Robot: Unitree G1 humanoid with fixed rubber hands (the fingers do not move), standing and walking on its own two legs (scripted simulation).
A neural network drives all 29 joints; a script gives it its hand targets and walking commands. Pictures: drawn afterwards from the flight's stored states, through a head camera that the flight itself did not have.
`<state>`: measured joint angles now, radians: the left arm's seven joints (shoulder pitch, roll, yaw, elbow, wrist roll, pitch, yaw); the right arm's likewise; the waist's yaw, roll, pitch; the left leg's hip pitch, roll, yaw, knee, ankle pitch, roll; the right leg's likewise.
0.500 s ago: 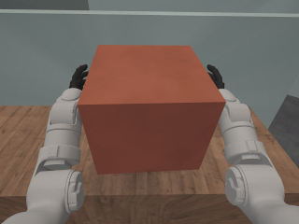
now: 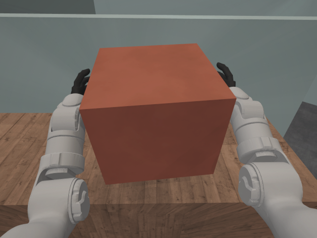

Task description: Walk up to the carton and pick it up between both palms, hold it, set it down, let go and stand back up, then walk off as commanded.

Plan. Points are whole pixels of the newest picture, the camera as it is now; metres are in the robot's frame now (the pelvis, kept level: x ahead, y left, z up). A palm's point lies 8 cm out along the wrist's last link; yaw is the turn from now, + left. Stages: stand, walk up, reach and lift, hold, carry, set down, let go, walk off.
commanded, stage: hold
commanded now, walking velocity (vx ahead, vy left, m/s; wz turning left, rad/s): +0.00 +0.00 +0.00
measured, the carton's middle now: (154, 108) +0.38 +0.03 +0.20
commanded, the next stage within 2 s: none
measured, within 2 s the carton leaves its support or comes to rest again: neither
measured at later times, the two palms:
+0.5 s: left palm (80, 96) +0.36 +0.20 +0.25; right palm (229, 93) +0.38 -0.16 +0.25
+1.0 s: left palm (78, 97) +0.36 +0.21 +0.24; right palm (226, 87) +0.39 -0.15 +0.26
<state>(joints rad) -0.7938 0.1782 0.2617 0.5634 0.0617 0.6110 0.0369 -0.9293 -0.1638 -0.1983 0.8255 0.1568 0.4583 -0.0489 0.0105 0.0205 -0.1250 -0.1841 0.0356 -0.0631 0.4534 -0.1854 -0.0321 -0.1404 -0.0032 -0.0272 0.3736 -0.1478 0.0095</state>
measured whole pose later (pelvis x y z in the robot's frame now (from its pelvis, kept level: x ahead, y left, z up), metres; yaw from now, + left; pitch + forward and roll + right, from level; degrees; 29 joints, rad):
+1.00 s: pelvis +0.00 +0.00 +0.00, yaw +0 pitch -5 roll -1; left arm -0.79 0.18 0.27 0.51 0.08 0.66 0.01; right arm -0.97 -0.18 -0.17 0.81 0.18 0.51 -0.07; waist 0.01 0.02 -0.12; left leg -0.18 0.03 -0.07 0.45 -0.18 -0.04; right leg -0.14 0.00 -0.03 0.37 -0.15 0.01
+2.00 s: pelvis +0.01 +0.00 +0.00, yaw +0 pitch -4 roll -1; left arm -0.77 0.18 0.28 0.43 0.08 0.71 0.00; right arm -0.94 -0.17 -0.15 0.73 0.20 0.55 -0.10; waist 0.01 0.02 -0.12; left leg -0.18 0.03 -0.07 0.44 -0.19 -0.04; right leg -0.14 0.00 -0.03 0.37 -0.16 0.01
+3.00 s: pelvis +0.01 +0.00 +0.00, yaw +1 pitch -4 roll -1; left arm -0.77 0.17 0.29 0.40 0.08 0.72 -0.01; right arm -0.92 -0.17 -0.15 0.68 0.20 0.57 -0.11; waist 0.01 0.02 -0.12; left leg -0.18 0.03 -0.07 0.44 -0.19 -0.04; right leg -0.14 0.00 -0.03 0.37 -0.16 0.01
